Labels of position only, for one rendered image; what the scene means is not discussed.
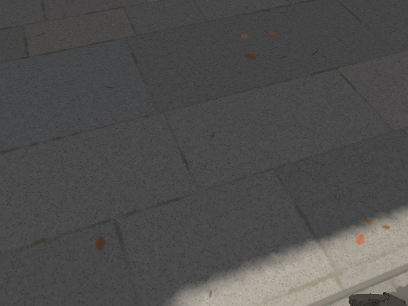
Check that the robot right hand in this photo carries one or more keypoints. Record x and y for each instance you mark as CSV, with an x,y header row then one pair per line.
x,y
375,300

